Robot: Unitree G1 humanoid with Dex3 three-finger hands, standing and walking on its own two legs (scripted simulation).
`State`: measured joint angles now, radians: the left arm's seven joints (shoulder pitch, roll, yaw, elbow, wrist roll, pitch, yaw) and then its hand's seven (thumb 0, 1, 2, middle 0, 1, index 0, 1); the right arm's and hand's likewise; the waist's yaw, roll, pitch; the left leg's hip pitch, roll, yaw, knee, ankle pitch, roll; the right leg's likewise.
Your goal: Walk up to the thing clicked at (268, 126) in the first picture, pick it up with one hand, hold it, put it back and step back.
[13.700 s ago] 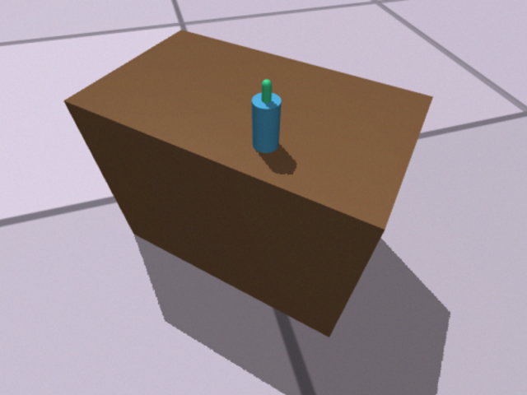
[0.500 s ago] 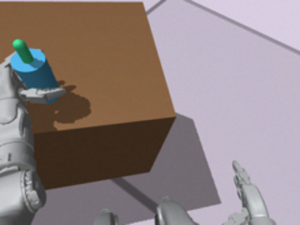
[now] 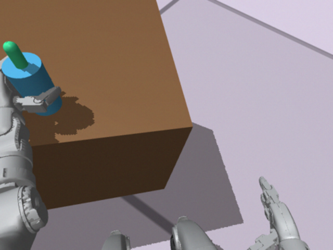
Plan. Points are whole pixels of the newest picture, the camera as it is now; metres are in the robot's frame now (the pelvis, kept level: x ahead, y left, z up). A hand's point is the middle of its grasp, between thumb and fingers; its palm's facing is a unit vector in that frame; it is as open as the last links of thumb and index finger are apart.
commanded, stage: settle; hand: left
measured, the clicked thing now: (31, 79) +0.49 +0.23 +0.10
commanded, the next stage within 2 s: lift in 0.78 s
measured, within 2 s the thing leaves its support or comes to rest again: leaves its support in 0.18 s
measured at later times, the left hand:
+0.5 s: hand (28, 70) +0.50 +0.23 +0.11, palm faces +0.18 -0.98 +0.00, open 9.5 cm
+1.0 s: hand (23, 62) +0.49 +0.22 +0.14, palm faces +0.19 -0.98 +0.00, open 9.5 cm
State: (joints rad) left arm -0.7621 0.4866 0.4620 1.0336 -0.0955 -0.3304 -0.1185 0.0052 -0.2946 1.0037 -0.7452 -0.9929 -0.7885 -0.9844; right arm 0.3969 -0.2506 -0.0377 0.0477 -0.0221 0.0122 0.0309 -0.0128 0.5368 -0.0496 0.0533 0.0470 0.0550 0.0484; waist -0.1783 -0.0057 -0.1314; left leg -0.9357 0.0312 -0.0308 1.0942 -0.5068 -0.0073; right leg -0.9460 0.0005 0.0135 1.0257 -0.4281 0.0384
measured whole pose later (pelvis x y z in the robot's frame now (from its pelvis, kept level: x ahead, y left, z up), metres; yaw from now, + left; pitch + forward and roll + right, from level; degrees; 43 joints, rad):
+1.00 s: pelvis +0.01 +0.00 +0.03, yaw +0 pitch +15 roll -2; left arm -0.76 0.45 0.39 0.95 -0.11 -0.17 -0.10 0.01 -0.33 1.08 -0.71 -1.08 -0.75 -1.08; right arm 0.35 -0.24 -0.06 0.21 0.01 -0.01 -0.01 -0.01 0.54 -0.05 0.05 0.05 0.06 0.05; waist -0.13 0.01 -0.11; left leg -0.72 0.03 -0.02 0.92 -0.46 -0.01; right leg -0.74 0.00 0.02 0.86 -0.38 0.04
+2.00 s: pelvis +0.01 +0.00 +0.06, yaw +1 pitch +1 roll +0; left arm -0.42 0.27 0.27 0.13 -0.19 0.39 -0.02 0.01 -0.34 1.10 -0.70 -1.09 -0.74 -1.09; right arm 0.32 -0.22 -0.10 0.48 0.05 -0.15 -0.06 -0.01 0.54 -0.05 0.05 0.05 0.05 0.05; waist 0.00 0.05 -0.09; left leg -0.34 0.01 -0.02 0.69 -0.37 -0.01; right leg -0.37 -0.03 0.01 0.67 -0.32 0.04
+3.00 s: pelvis +0.01 +0.00 +0.07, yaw +2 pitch -1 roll +0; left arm -0.38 0.23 0.29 -0.17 -0.23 0.64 -0.01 0.01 -0.34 1.10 -0.71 -1.09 -0.75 -1.08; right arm 0.27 -0.23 -0.14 0.62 0.05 -0.24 -0.05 -0.01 0.53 -0.05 0.05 0.05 0.05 0.05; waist 0.02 0.08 -0.09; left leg -0.27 0.00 -0.03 0.63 -0.34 -0.01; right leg -0.29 -0.04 0.00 0.61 -0.30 0.04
